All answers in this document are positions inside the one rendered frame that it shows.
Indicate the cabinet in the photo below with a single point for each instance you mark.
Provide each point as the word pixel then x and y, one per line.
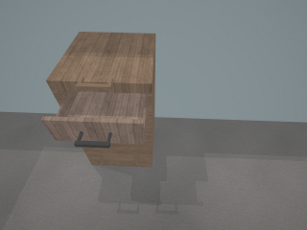
pixel 127 62

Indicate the drawer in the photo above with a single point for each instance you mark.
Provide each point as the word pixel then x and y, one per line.
pixel 97 114

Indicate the handle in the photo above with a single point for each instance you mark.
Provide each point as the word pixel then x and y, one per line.
pixel 94 86
pixel 92 144

